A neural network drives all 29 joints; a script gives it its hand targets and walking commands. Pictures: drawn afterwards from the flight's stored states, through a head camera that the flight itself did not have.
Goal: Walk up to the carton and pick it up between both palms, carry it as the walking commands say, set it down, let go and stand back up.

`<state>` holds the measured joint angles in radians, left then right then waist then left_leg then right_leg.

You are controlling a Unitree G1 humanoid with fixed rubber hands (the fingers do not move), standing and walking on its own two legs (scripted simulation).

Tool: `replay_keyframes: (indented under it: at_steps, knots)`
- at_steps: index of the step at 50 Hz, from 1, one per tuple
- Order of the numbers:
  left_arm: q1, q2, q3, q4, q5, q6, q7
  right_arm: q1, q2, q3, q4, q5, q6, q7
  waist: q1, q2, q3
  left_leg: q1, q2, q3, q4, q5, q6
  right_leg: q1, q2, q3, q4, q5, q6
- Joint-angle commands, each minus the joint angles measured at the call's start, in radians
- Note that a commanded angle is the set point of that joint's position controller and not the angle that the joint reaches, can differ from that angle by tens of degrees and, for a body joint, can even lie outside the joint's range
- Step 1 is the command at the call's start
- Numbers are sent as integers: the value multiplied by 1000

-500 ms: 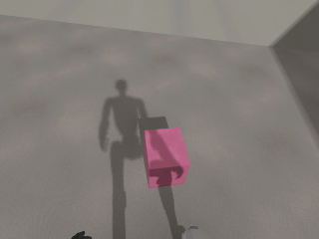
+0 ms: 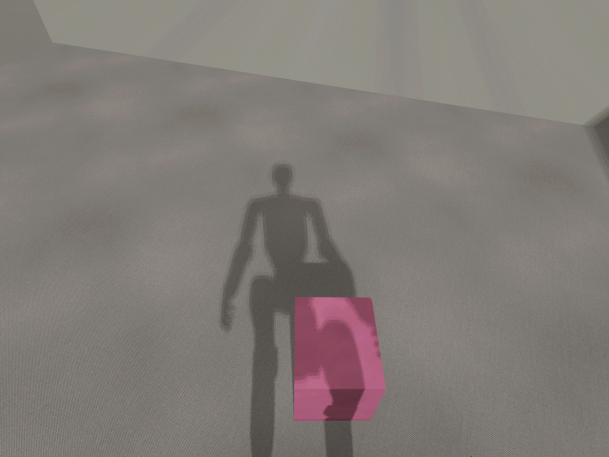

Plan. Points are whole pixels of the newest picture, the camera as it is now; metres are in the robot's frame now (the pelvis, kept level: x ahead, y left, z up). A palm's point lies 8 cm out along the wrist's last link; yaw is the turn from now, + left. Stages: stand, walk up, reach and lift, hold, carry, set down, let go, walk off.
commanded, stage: walk up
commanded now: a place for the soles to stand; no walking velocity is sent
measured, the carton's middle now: (332, 359) +0.55 -0.07 -0.63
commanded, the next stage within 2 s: reach and lift in 1.96 s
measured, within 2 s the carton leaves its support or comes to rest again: neither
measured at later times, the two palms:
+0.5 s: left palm out of the picture +0.08 +0.25 -0.12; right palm out of the picture +0.10 -0.27 -0.11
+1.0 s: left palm out of the picture +0.06 +0.15 -0.11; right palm out of the picture +0.16 -0.33 -0.12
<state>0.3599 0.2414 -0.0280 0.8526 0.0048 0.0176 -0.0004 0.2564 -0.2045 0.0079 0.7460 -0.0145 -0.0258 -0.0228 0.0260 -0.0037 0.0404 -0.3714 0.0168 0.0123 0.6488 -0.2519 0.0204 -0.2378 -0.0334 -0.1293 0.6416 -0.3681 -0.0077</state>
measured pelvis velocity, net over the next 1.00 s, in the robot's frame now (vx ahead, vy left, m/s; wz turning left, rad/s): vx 0.06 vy -0.09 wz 0.07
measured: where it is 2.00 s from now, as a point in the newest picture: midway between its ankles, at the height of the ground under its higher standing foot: outside the picture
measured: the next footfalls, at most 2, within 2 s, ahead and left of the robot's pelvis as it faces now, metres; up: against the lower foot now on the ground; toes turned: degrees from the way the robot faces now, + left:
right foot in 0.74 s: +0.09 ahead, -0.20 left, +0.00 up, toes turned +1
left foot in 0.98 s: +0.11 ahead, +0.03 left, +0.00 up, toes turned +2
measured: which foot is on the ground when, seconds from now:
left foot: down 0.00-0.74, up 0.76-0.96, down 0.98-1.00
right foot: down 0.00-0.52, up 0.54-0.72, down 0.74-1.00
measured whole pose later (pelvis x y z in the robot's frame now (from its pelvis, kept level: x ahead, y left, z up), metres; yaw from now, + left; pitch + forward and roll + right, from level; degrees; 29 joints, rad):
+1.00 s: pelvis +0.06 -0.09 +0.01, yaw +4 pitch -1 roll +0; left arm 0.38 0.23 -0.05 0.85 0.02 -0.02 0.00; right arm 0.25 -0.25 0.00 0.85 -0.03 -0.01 -0.02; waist 0.02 0.03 0.03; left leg -0.27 0.00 0.00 0.56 -0.24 0.01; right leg -0.21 -0.01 -0.06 0.57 -0.34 -0.02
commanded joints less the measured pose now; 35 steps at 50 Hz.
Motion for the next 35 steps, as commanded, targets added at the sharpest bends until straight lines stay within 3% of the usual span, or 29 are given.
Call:
replay_keyframes:
  at_steps: [1, 3, 5, 7, 14, 23, 24, 25, 26, 27, 28, 29, 31, 33, 35]
  knots:
    - [26, 105, 18, -52, 0, -8, 9, -3, -148, -27, -20, 6, 6, -4, -10, 125, 6, 4, 187, -255, -243, 178, 105, 34, -56, 96, -132, 63, -16]
    - [8, 127, 22, -39, -2, -20, 6, 0, -129, -19, -1, 7, -3, 4, -19, 86, -31, 58, 122, -158, -164, 331, 62, 68, -90, 114, -181, 234, -25]
    - [-3, 137, 25, -27, -9, -21, 4, 16, -131, -18, 16, 6, -9, 6, -24, 62, -80, 122, 106, -129, -116, 424, 60, 81, -94, 91, -172, 333, -29]
    - [-25, 134, 24, -25, -9, -14, 4, 12, -136, -18, 24, 4, -8, 4, -23, 43, -97, 131, 107, -124, -100, 448, 65, 90, -93, 72, -165, 347, -29]
    - [-94, 141, 23, -18, -6, 7, 4, -20, -149, -14, 42, 3, 7, -1, -22, 14, -57, 75, 86, -115, -102, 338, 53, 86, -103, 56, -193, 263, -44]
    - [-138, 160, 18, 7, -3, 11, 5, -9, -161, -15, 74, -1, 10, 2, -34, -2, -3, 60, 50, -122, -111, 210, 41, 38, -128, 59, -269, 60, -61]
    - [-111, 203, 39, -6, 48, 20, -18, 119, -172, -36, 64, -26, 4, -10, -54, -51, -4, 84, 68, -181, -140, -134, 80, -22, -98, 40, -214, -232, -64]
    - [-138, 184, 37, -23, 54, 29, -30, 167, -206, -52, 72, -26, 3, -21, -72, 4, 55, 74, 115, -303, -206, -340, 113, -128, -74, 44, -142, -307, -49]
    - [-146, 155, 31, -48, 56, 34, -40, 219, -236, -69, 74, -25, 3, -32, -86, 85, 83, 95, 190, -471, -302, -503, 158, -220, -27, 35, -15, -275, -27]
    - [-141, 124, 26, -67, 56, 34, -46, 260, -267, -84, 77, -23, 5, -43, -90, 159, 87, 130, 271, -620, -382, -592, 206, -291, 13, 36, 109, -227, -10]
    - [-138, 124, 30, -85, 62, 31, -47, 247, -277, -95, 70, -29, 3, -53, -83, 166, 82, 149, 331, -694, -417, -580, 246, -357, -12, 103, 237, -237, 4]
    - [-130, 131, 36, -99, 61, 29, -48, 212, -272, -99, 52, -34, -3, -59, -68, 143, 46, 157, 353, -699, -420, -550, 258, -385, -37, 160, 317, -224, 16]
    - [-89, 144, 48, -102, 54, 18, -51, 125, -249, -95, 21, -47, -18, -54, -30, 131, -26, 137, 326, -572, -402, -470, 222, -348, -66, 197, 334, -178, 29]
    - [-35, 119, 51, -85, 42, 11, -55, 62, -230, -84, 13, -47, -18, -37, -12, 173, -46, 23, 235, -362, -376, -365, 168, -182, -40, 148, 219, -159, 33]
    - [82, 83, 51, -44, 26, 2, -48, 9, -215, -73, 19, -36, 5, -14, 36, 181, -39, -171, 138, -184, -298, -395, 108, 103, 32, 49, 6, -13, 20]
